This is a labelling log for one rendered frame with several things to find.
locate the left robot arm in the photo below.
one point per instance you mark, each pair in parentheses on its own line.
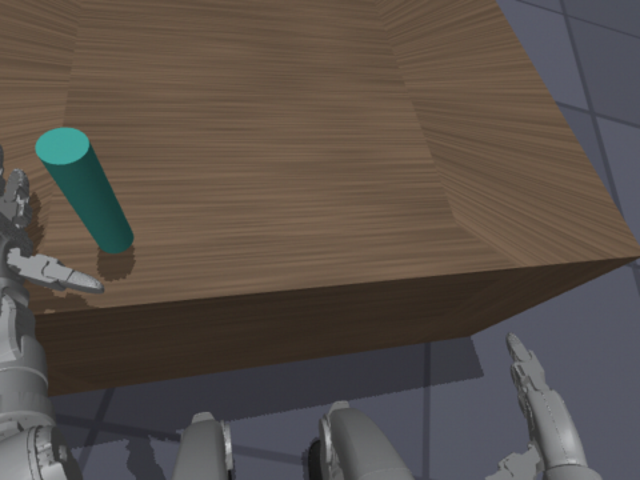
(31,445)

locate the left robot hand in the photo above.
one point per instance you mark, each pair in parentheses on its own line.
(16,260)

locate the right robot hand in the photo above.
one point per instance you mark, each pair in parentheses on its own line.
(554,439)

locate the right robot arm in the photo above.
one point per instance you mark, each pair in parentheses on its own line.
(570,472)

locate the can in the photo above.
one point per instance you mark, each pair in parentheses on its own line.
(70,159)

